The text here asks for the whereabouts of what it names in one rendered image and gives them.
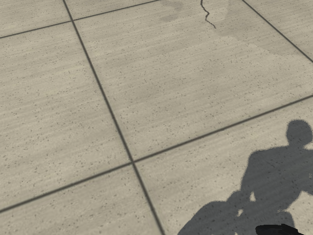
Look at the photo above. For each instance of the robot right hand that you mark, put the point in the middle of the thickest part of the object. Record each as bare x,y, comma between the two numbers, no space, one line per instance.
275,229

